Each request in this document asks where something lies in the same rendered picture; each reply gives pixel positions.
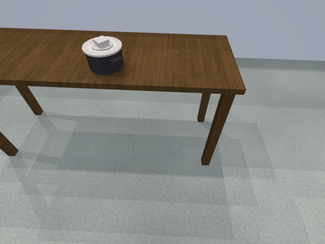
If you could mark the pot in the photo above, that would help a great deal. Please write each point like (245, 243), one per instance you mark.
(106, 65)

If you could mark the knob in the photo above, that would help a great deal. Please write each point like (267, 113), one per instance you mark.
(100, 41)

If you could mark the table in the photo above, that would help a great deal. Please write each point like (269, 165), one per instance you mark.
(159, 62)

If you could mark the lid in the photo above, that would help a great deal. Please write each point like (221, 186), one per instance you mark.
(91, 49)

